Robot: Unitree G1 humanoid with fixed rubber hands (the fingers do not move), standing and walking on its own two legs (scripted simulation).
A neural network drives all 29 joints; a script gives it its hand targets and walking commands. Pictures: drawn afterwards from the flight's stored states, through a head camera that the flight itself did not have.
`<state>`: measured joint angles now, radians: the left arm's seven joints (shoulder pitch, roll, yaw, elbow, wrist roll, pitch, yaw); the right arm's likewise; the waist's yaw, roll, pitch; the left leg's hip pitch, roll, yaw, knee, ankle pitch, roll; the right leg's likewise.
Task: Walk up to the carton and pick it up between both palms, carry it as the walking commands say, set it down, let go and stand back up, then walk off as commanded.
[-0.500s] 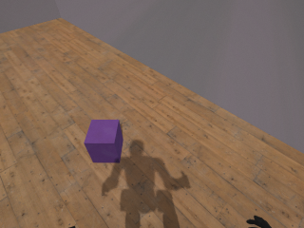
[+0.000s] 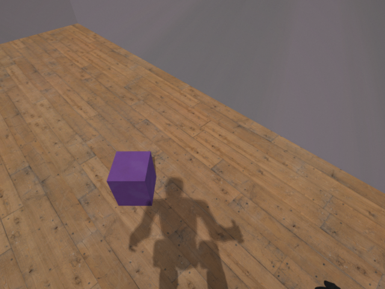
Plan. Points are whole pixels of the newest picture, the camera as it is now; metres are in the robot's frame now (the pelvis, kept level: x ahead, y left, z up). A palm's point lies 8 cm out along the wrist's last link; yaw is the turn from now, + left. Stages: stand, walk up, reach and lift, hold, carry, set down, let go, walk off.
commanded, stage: stand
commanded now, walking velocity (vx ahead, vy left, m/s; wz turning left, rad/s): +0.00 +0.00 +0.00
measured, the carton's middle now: (134, 178) +0.84 +0.40 -0.63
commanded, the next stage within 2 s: walk up in 0.24 s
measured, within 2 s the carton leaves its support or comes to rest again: neither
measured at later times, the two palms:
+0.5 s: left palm out of the picture +0.07 +0.29 -0.10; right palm out of the picture +0.11 -0.28 -0.09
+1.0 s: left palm out of the picture +0.13 +0.40 -0.08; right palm (317, 283) +0.19 -0.24 -0.10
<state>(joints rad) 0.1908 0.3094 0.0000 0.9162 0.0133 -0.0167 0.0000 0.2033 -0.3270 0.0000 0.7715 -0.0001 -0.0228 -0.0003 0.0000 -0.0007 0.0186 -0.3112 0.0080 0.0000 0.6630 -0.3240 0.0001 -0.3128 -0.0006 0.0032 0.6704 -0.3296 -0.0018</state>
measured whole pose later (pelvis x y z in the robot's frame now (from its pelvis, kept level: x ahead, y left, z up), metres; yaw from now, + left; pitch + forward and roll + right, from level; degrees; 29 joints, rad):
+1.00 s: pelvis +0.09 +0.07 +0.00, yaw +11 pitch +1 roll +0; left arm 0.26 0.44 0.04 0.77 0.02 -0.10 -0.02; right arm 0.35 -0.45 0.00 0.81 0.00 -0.03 0.07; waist 0.00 0.00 0.02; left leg -0.39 -0.02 -0.03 0.76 -0.37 0.02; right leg -0.38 -0.07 -0.04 0.67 -0.35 -0.02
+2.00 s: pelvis +0.29 +0.14 -0.01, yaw +20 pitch +0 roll +1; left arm 0.30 0.43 0.04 0.74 0.02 -0.07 -0.03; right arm 0.38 -0.46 0.00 0.81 0.00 -0.07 0.04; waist 0.00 0.01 0.02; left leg -0.42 -0.02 -0.04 0.86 -0.41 0.02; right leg -0.42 -0.10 -0.03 0.75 -0.33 -0.01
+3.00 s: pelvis +0.35 +0.16 -0.01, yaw +22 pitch -1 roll +0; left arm 0.30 0.42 0.04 0.78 0.02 -0.02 -0.03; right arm 0.31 -0.46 0.00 0.80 0.00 -0.08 0.01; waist 0.00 0.00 0.03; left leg -0.40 0.02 -0.02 0.74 -0.33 0.01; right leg -0.39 -0.09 -0.03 0.83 -0.52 0.00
